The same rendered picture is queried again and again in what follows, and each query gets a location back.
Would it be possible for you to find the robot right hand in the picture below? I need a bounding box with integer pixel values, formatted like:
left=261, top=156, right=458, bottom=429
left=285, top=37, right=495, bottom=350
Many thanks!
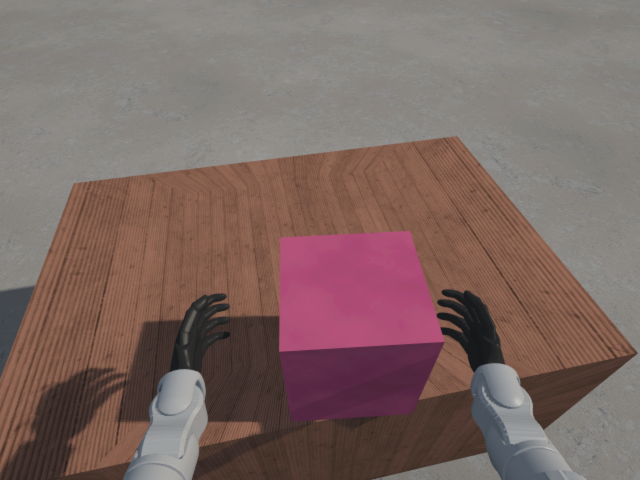
left=437, top=289, right=505, bottom=373

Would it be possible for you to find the pedestal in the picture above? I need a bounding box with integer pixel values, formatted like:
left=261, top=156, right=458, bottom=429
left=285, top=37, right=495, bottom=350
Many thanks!
left=0, top=136, right=638, bottom=480

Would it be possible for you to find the carton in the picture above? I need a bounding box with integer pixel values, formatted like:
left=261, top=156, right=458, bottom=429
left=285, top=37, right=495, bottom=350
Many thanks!
left=279, top=231, right=445, bottom=422

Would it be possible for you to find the right robot forearm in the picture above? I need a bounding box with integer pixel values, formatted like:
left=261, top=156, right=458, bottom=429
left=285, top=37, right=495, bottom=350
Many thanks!
left=470, top=363, right=587, bottom=480

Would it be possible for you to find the robot left hand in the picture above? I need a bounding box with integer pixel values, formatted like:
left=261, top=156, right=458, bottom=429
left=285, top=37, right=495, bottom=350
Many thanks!
left=170, top=293, right=230, bottom=373

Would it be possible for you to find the left robot forearm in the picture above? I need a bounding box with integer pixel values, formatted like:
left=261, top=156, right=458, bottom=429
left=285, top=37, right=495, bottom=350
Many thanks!
left=123, top=369, right=208, bottom=480

